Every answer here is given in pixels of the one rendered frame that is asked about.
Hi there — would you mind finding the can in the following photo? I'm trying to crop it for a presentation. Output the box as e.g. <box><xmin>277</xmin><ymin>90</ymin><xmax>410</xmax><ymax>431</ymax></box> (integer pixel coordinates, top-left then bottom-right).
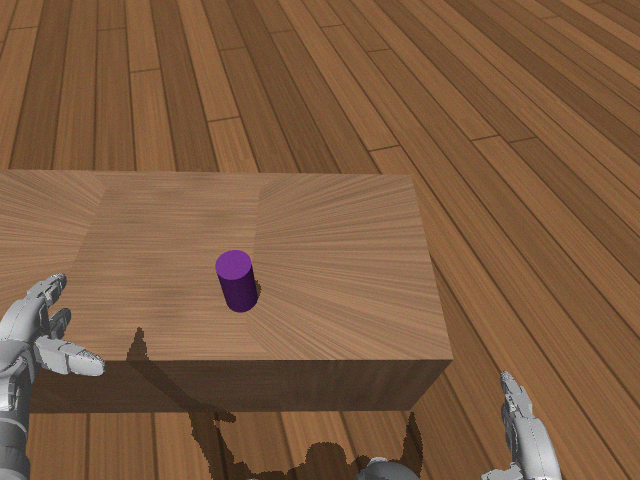
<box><xmin>215</xmin><ymin>250</ymin><xmax>258</xmax><ymax>312</ymax></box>

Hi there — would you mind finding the left robot hand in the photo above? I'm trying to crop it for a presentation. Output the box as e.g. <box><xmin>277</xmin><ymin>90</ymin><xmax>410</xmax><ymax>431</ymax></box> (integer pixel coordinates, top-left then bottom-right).
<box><xmin>0</xmin><ymin>273</ymin><xmax>105</xmax><ymax>376</ymax></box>

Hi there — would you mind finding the left robot arm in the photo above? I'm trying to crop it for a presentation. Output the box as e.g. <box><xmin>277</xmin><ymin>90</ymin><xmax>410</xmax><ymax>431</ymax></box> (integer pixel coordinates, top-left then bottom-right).
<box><xmin>0</xmin><ymin>340</ymin><xmax>37</xmax><ymax>480</ymax></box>

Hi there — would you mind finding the right robot hand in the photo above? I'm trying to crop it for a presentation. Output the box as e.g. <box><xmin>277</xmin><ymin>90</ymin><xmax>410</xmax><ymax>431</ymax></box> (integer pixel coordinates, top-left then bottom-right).
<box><xmin>481</xmin><ymin>371</ymin><xmax>562</xmax><ymax>480</ymax></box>

